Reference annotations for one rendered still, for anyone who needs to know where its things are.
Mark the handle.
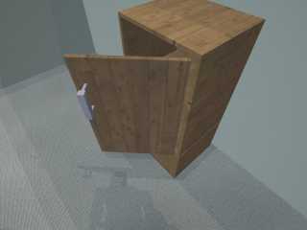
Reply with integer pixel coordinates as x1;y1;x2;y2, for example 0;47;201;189
77;83;95;120

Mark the cupboard door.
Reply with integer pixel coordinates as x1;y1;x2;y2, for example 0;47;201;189
63;54;191;155

